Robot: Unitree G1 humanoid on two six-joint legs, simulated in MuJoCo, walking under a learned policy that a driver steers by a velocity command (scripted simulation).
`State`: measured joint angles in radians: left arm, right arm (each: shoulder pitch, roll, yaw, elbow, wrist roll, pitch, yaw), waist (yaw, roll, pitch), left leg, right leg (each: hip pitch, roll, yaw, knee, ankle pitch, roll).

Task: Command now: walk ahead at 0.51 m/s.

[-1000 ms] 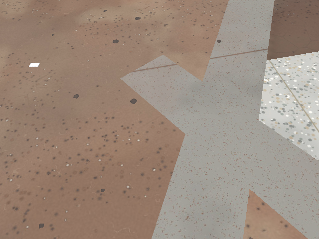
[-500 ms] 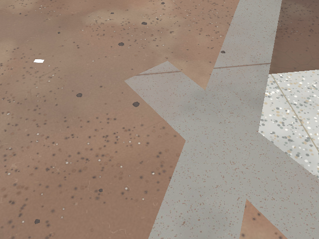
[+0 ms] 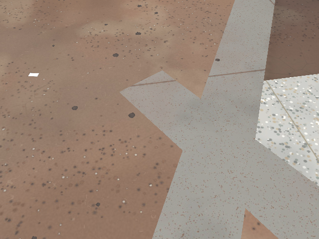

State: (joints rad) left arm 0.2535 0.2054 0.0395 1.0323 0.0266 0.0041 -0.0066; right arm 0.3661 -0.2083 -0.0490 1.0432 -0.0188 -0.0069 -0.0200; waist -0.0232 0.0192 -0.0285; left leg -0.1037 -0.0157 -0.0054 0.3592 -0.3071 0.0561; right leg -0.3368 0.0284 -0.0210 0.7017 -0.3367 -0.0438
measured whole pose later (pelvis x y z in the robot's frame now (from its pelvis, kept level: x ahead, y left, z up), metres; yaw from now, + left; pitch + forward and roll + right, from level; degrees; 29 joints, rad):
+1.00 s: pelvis +0.68 +0.10 -0.03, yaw +33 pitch +3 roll +0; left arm -0.05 0.23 -0.02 0.66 0.04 -0.08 -0.03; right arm 0.46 -0.28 -0.07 0.93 0.00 -0.10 0.00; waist -0.13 -0.01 0.04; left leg 0.20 -0.14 -0.21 0.23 -0.39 0.16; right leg -0.65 -0.06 -0.01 0.53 0.07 -0.04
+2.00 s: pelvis +1.51 +0.56 -0.05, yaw +9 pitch -1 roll +0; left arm 0.19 0.31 0.06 0.77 0.02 -0.01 -0.03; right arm 0.32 -0.24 -0.02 0.85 -0.03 -0.08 -0.01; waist 0.02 -0.02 0.05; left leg -0.13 0.04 0.07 1.38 -0.37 -0.03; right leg -0.50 0.15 -0.13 0.75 -0.25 -0.22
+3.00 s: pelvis +2.34 +0.45 -0.02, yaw -38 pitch +0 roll -1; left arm 0.38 0.30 0.05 0.84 0.02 -0.05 0.00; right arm 0.24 -0.25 0.00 0.72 -0.04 -0.05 0.02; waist 0.00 0.01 0.03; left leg -0.56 0.14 -0.03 1.23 -0.32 0.01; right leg -0.17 0.17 -0.03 0.44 -0.26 -0.16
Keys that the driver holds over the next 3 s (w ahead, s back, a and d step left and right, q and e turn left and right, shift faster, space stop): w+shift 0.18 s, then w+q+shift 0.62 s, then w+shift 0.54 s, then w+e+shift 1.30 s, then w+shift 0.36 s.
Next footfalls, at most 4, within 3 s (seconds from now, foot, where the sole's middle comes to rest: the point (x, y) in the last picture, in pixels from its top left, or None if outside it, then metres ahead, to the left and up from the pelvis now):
0.62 left None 0.49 0.05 -0.78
1.04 right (141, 161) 0.96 0.12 -0.78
1.48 left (66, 131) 1.19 0.55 -0.79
1.94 right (73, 80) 1.64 0.58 -0.78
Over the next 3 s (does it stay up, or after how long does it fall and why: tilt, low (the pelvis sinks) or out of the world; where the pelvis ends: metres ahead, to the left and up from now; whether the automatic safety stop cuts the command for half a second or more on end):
stays up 2.34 0.45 -0.02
